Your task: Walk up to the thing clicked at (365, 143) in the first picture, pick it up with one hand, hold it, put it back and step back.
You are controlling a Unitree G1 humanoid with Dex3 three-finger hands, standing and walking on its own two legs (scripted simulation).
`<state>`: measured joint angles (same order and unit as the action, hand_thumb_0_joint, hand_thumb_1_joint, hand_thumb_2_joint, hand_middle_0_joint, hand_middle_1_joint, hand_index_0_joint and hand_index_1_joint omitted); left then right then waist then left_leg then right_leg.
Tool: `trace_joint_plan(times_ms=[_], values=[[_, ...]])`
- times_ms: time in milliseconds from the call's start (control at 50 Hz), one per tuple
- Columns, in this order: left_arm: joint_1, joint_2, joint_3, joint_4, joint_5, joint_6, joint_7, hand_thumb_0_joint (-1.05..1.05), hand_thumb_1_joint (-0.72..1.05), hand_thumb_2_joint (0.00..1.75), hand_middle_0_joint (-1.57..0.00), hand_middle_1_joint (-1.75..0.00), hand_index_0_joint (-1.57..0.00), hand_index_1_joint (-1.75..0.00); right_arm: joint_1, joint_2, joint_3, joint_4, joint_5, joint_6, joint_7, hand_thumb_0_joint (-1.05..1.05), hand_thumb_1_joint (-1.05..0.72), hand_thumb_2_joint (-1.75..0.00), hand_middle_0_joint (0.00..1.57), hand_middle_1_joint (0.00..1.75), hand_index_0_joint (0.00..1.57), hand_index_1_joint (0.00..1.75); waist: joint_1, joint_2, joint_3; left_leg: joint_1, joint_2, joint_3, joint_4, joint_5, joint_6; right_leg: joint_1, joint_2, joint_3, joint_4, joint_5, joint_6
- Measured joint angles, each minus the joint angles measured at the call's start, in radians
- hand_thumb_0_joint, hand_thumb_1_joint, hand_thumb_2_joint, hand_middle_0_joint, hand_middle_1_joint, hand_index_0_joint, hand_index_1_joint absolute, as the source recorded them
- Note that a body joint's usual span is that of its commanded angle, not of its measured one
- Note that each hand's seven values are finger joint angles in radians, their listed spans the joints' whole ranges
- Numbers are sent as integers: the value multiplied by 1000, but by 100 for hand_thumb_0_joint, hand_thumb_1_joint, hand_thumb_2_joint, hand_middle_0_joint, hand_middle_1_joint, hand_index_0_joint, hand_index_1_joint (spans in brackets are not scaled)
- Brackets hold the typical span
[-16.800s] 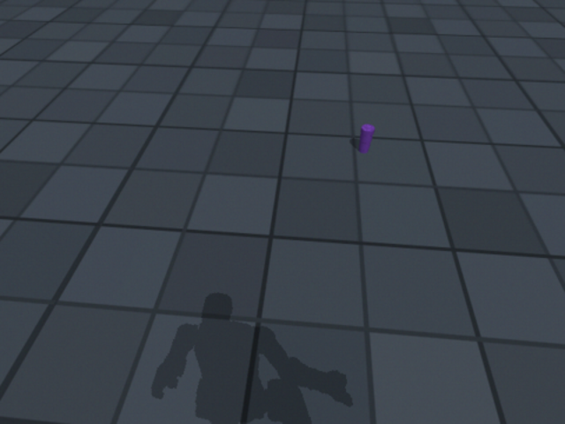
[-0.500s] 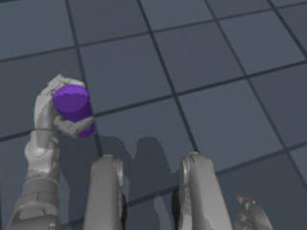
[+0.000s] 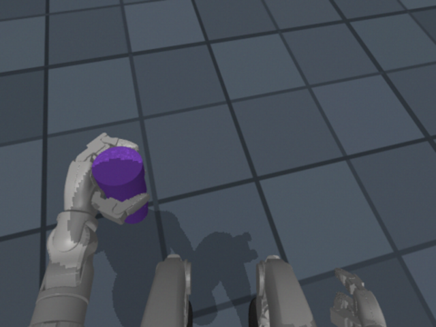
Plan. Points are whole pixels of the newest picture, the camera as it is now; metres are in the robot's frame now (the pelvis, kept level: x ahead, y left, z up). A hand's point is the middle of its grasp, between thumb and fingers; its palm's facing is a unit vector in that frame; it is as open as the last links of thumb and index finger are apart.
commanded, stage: lift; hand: left
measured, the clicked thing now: (126, 191) +0.36 +0.18 -0.01
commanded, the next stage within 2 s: hold in 1.20 s
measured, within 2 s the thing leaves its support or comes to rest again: neither
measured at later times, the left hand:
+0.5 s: hand (95, 151) +0.36 +0.18 +0.14, palm faces -0.01 -1.00 -0.02, open 10.3 cm
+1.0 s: hand (92, 116) +0.37 +0.17 +0.19, palm faces -0.03 -1.00 +0.00, open 10.3 cm
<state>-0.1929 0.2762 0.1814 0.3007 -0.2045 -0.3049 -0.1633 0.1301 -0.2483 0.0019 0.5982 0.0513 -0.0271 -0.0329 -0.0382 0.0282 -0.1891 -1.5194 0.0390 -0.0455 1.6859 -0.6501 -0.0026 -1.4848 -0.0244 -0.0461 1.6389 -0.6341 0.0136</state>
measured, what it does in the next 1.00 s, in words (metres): rises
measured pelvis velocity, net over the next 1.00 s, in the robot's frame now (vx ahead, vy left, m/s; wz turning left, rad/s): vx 0.04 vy -0.01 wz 0.02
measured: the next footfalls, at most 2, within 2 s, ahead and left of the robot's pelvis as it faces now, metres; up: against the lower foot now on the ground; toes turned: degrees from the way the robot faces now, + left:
none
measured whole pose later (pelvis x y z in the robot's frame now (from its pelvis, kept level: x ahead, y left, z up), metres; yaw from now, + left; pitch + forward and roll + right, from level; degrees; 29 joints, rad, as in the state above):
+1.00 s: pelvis +0.04 -0.01 +0.15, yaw +1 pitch +11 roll -1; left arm -0.15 0.24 0.15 0.44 -0.22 -0.33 -0.22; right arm 0.24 -0.24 0.01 0.65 0.03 -0.05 -0.06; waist -0.03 0.01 -0.07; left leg -0.73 0.04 -0.01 1.01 -0.47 -0.01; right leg -0.71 -0.01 -0.04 0.97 -0.46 0.01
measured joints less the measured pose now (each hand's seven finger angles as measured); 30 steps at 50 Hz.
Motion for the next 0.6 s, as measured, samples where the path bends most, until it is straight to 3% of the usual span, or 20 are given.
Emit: trace_joint_plan(times_ms=[160,400,600], values=[[56,-6,-29,3,10,15,19,6,-41,114,-82,-106,-66,-106,36,12,10,7,1,-19,-9,1,-89,-89,20,30,20,30,0,-4,5,206,-1,6,-169,33,2,209,0,-2,-175,37,4],[62,-19,-38,43,-8,3,-5,6,-41,114,-82,-106,-66,-106,72,13,12,24,-4,-39,-5,1,-89,-89,20,30,20,30,5,-3,49,429,-1,16,-362,88,3,432,1,0,-369,92,6],[73,-25,-48,53,-2,-1,-9,6,-41,114,-82,-107,-66,-106,95,15,15,37,-13,-33,-11,1,-89,-89,20,30,20,30,11,-6,81,577,-2,24,-489,125,-1,574,2,3,-489,127,3]])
